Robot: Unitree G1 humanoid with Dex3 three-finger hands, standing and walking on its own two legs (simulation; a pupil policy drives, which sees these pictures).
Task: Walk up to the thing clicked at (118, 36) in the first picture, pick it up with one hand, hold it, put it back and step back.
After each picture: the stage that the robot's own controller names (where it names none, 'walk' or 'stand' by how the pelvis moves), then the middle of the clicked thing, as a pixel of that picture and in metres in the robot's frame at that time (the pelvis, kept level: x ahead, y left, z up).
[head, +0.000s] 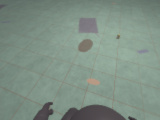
stand; (118, 36) +1.94 -0.60 -0.72
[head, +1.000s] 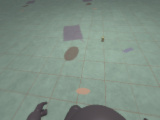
walk; (102, 39) +1.88 -0.09 -0.70
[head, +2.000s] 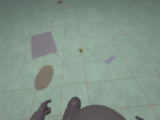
walk; (80, 49) +1.28 +0.32 -0.72
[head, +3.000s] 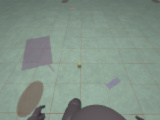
walk; (79, 65) +0.84 +0.25 -0.71
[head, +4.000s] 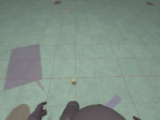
walk; (73, 81) +0.53 +0.22 -0.70
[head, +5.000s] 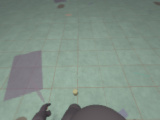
stand; (75, 92) +0.38 +0.20 -0.70
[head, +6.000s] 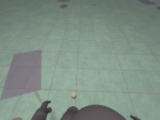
stand; (73, 95) +0.34 +0.19 -0.72
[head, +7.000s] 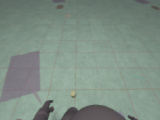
stand; (73, 94) +0.36 +0.20 -0.72
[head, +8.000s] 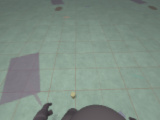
stand; (73, 95) +0.36 +0.21 -0.73
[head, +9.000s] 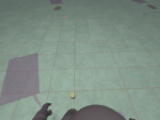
stand; (72, 96) +0.34 +0.22 -0.73
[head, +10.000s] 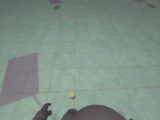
stand; (72, 95) +0.34 +0.21 -0.73
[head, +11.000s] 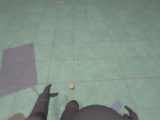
go down; (71, 86) +0.36 +0.21 -0.70
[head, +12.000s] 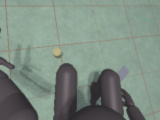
go down; (57, 53) +0.41 +0.27 -0.28
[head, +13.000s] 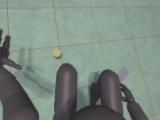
close in; (57, 54) +0.40 +0.28 -0.28
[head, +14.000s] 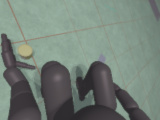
close in; (25, 52) +0.38 +0.31 -0.21
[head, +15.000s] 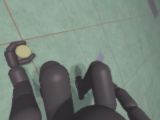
close; (24, 53) +0.37 +0.31 -0.21
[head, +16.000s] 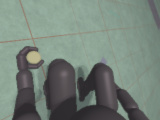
lift; (34, 58) +0.32 +0.29 -0.20
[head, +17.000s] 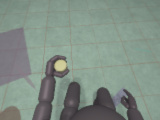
lift; (62, 68) +0.31 +0.20 +0.01
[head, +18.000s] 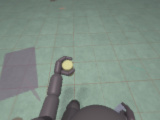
hold; (68, 68) +0.33 +0.17 +0.03
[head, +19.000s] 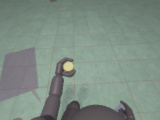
hold; (69, 70) +0.33 +0.17 +0.01
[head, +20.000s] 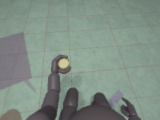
crouch; (65, 66) +0.36 +0.19 -0.05
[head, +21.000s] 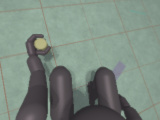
lower; (43, 47) +0.44 +0.29 -0.12
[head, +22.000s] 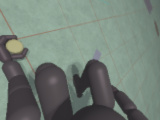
lower; (16, 49) +0.40 +0.32 -0.22
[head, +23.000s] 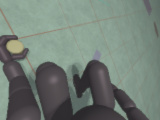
lower; (16, 49) +0.40 +0.32 -0.22
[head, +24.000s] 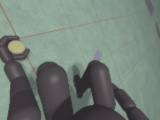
lower; (18, 49) +0.39 +0.32 -0.22
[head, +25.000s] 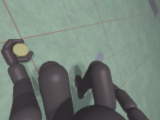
lower; (22, 52) +0.38 +0.32 -0.22
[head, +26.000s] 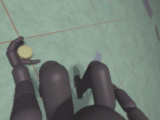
open; (25, 53) +0.37 +0.30 -0.22
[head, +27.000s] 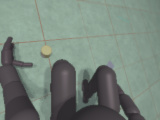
stand; (46, 52) +0.39 +0.28 -0.24
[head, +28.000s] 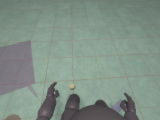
stand; (72, 86) +0.36 +0.19 -0.61
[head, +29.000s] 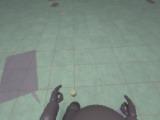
stand; (73, 93) +0.36 +0.20 -0.67
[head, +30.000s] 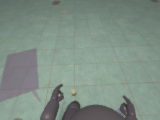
stand; (73, 92) +0.36 +0.20 -0.67
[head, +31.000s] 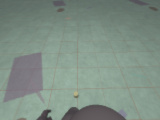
walk; (75, 94) +0.38 +0.18 -0.72
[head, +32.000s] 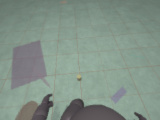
walk; (79, 77) +0.51 +0.18 -0.70
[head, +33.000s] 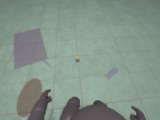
walk; (77, 59) +0.82 +0.22 -0.70
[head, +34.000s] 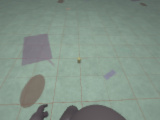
stand; (79, 60) +0.99 +0.22 -0.71
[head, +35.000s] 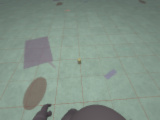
stand; (79, 61) +0.99 +0.23 -0.73
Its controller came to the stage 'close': yes
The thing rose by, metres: 0.72
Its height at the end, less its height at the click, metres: +0.00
